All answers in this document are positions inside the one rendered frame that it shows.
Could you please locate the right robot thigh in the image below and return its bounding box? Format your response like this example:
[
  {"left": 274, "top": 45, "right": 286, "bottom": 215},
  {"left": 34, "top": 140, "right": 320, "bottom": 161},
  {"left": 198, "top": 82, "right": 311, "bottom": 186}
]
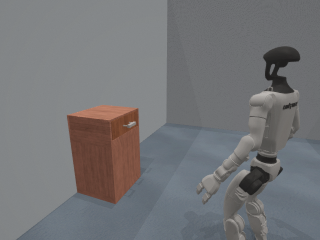
[{"left": 246, "top": 167, "right": 283, "bottom": 216}]

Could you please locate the robot left hand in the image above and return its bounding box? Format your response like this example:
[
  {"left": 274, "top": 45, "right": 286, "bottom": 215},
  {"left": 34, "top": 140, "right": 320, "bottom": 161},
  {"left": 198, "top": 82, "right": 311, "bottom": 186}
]
[{"left": 196, "top": 174, "right": 222, "bottom": 204}]

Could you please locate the cabinet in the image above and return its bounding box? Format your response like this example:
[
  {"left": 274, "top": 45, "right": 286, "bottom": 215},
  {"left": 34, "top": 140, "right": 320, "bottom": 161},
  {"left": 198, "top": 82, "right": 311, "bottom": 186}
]
[{"left": 67, "top": 105, "right": 141, "bottom": 204}]

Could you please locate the drawer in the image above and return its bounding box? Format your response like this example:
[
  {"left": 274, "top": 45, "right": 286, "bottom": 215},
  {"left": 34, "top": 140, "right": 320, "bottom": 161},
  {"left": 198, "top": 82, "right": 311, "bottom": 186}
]
[{"left": 111, "top": 110, "right": 138, "bottom": 140}]

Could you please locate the right robot forearm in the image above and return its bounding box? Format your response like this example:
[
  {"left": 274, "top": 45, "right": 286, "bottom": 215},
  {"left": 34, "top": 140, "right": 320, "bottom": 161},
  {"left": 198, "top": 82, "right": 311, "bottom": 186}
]
[{"left": 287, "top": 132, "right": 296, "bottom": 141}]

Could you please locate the robot right upper arm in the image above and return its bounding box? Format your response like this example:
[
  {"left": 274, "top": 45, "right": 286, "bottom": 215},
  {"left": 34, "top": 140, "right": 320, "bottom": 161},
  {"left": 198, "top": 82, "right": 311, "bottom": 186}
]
[{"left": 290, "top": 89, "right": 300, "bottom": 134}]

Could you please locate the robot left upper arm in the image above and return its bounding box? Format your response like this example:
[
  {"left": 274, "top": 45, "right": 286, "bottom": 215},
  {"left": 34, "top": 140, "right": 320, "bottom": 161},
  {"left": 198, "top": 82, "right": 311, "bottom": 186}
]
[{"left": 241, "top": 92, "right": 273, "bottom": 152}]

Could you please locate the left robot forearm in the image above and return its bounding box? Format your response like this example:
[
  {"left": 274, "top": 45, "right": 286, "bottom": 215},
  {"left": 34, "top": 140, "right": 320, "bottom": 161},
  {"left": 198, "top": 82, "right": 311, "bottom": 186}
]
[{"left": 213, "top": 136, "right": 254, "bottom": 183}]

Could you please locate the right robot shin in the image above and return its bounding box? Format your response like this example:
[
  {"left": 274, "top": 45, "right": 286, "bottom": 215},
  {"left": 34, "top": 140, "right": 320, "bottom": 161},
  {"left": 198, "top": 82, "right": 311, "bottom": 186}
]
[{"left": 245, "top": 199, "right": 268, "bottom": 240}]

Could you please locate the handle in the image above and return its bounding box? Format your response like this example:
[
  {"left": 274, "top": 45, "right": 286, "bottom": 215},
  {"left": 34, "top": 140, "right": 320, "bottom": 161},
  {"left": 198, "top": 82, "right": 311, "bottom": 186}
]
[{"left": 123, "top": 121, "right": 136, "bottom": 128}]

